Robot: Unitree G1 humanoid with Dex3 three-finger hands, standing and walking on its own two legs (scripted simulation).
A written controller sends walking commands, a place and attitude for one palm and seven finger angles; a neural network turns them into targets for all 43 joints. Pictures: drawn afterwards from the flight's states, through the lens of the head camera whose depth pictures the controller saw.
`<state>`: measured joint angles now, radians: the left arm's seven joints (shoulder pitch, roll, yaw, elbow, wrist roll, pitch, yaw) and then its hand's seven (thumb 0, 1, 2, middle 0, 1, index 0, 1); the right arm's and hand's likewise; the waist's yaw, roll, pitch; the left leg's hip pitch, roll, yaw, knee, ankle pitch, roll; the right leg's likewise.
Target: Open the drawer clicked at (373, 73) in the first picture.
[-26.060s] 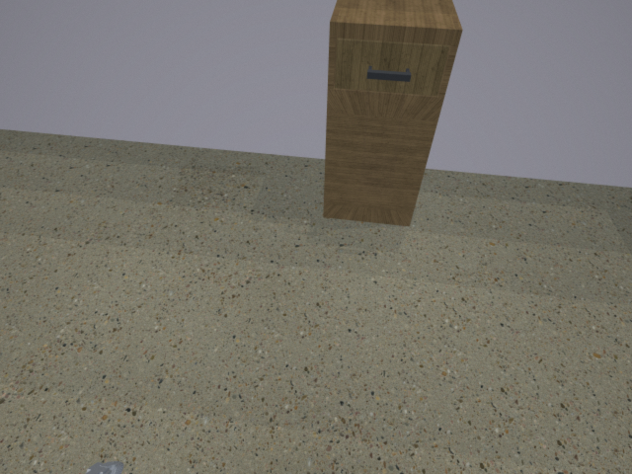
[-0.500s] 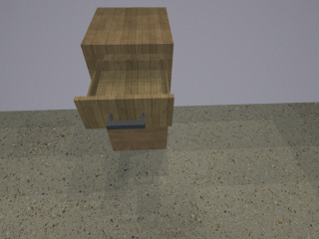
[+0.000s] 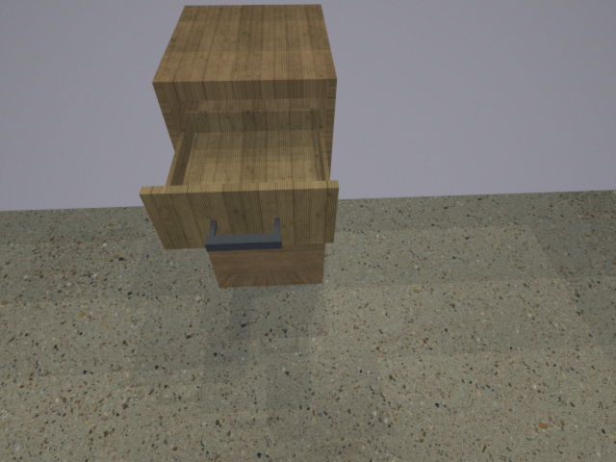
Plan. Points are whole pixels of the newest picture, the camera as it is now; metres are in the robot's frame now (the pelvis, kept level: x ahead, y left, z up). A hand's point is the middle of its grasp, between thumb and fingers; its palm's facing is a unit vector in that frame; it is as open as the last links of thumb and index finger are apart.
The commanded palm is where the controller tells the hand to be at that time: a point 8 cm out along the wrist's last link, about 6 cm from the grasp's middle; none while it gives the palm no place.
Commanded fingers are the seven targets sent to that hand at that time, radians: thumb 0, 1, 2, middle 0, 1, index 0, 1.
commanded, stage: look to check the result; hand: left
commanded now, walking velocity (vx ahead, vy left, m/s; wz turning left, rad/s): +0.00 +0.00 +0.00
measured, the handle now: (244, 233) +0.51 +0.15 -0.06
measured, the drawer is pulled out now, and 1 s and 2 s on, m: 0.30 0.30 0.30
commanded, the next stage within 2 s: stand and wait in 0.16 s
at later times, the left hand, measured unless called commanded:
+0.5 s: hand out of the picture +0.00 +0.16 -0.18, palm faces +0.04 -0.98 -0.17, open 7.4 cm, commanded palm none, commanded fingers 0.00 0.90 0.90 -0.20 -0.30 -0.20 -0.30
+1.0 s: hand out of the picture +0.01 +0.15 -0.18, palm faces +0.05 -0.98 -0.18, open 7.4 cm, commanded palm none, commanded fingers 0.00 0.90 0.90 -0.20 -0.30 -0.20 -0.30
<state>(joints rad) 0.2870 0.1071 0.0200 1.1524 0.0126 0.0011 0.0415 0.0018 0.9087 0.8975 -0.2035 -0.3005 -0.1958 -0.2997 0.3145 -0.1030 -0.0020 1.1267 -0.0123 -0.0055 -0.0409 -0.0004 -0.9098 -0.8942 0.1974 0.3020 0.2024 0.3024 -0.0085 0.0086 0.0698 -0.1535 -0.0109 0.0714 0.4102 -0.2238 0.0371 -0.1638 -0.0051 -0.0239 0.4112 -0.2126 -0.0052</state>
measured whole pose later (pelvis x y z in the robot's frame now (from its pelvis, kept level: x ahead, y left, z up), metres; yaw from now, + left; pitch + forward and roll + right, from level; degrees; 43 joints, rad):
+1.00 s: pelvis +0.02 -0.01 +0.00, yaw +0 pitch -2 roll +0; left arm 0.27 0.11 0.02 1.16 0.01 0.00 0.04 0.00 0.91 0.90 -0.20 -0.30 -0.20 -0.30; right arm 0.30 -0.11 0.00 1.14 -0.01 -0.01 -0.05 0.00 -0.91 -0.89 0.20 0.30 0.20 0.30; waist -0.01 0.01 0.07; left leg -0.11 -0.01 0.07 0.39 -0.24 0.03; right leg -0.13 0.00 -0.02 0.40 -0.23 -0.01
